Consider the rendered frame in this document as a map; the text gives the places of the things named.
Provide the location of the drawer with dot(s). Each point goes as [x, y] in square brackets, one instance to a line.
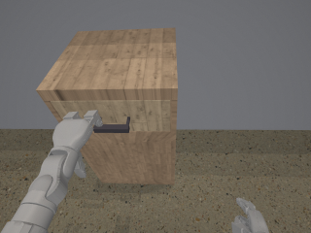
[145, 115]

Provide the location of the left robot forearm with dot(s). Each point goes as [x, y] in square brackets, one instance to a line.
[36, 210]

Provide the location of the cabinet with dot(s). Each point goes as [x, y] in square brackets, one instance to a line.
[118, 65]

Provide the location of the handle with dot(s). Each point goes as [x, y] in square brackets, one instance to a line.
[113, 128]

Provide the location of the robot left hand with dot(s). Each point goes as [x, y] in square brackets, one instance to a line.
[73, 132]

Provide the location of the robot right hand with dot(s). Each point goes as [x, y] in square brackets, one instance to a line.
[254, 221]

